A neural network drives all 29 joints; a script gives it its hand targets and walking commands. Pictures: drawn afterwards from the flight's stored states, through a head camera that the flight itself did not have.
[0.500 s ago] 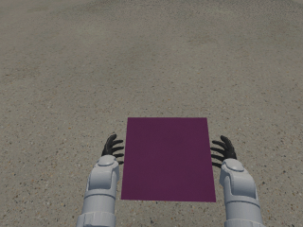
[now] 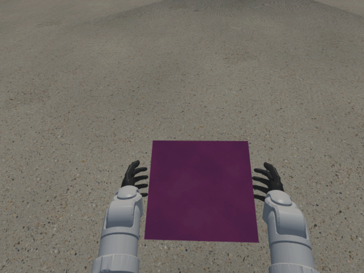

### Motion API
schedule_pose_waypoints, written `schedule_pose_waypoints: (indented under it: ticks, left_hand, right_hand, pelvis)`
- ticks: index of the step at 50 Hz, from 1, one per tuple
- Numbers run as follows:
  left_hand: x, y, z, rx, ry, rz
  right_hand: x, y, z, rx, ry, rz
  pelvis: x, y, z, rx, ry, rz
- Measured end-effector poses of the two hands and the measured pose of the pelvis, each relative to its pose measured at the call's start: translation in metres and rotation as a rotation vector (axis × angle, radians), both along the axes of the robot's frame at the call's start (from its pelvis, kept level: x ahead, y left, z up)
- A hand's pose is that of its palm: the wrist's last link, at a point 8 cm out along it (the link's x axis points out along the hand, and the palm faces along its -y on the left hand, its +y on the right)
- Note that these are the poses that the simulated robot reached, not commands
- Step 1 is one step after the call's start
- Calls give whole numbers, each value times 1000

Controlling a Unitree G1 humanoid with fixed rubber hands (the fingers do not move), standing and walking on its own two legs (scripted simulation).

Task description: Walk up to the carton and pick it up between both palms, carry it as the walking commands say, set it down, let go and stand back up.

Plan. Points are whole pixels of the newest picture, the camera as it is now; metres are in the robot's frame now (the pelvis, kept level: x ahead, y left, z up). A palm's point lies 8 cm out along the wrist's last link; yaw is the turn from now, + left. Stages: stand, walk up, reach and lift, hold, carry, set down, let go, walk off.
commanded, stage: carry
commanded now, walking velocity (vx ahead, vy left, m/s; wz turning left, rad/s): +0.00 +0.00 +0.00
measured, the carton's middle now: (199, 193) +0.36 -0.01 -0.09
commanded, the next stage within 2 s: hold in 0.60 s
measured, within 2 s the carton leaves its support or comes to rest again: neither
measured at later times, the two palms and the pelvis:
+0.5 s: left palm (134, 193) +0.29 +0.15 +0.03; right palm (277, 199) +0.28 -0.18 +0.02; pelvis +0.00 -0.01 +0.00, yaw +0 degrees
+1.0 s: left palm (132, 142) +0.37 +0.15 +0.11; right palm (279, 150) +0.35 -0.18 +0.11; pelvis +0.05 +0.01 +0.01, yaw -4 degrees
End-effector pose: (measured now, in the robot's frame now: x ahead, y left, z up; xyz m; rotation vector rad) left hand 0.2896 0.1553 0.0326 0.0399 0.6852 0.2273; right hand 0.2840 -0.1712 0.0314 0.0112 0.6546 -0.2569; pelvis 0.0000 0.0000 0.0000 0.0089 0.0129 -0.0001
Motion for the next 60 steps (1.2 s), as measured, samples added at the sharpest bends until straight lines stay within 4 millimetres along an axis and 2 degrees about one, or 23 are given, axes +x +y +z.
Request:
schedule_pose_waypoints:
  ticks: [11,21,33,36,39,46,49,53,57,60]
  left_hand:
    - [-3,-7,-6,1,27,5]
    - [-1,-10,-8,11,27,-14]
    - [5,-9,-1,16,1,-13]
    - [11,-7,-2,2,7,-16]
    - [25,-6,10,1,-19,-41]
    - [71,-3,72,39,-139,-79]
    - [80,-5,83,67,-140,-89]
    - [84,-11,66,36,-53,-167]
    - [83,-24,37,15,39,-235]
    - [84,-33,21,-15,66,-220]
  right_hand:
    - [-4,-6,-9,3,30,0]
    - [-5,-10,-9,-1,31,-9]
    - [3,-9,-2,-7,9,0]
    - [7,-7,0,10,14,-26]
    - [16,-6,15,15,-13,-55]
    - [51,-2,66,-47,-126,-23]
    - [66,-7,77,-43,-129,41]
    - [73,-22,67,-18,-51,85]
    - [71,-38,41,-32,28,75]
    - [66,-43,18,-51,66,30]
  pelvis:
    - [0,-7,0,2,-2,-3]
    - [0,-8,0,-5,4,-6]
    - [7,-8,1,-4,6,-11]
    - [9,-7,3,-8,-54,-38]
    - [16,-4,5,-13,-103,-69]
    - [36,3,9,-27,-153,-83]
    - [45,7,9,-26,-168,-71]
    - [59,13,11,-22,-176,-65]
    - [70,17,12,-18,-171,-72]
    - [78,17,13,-17,-150,-84]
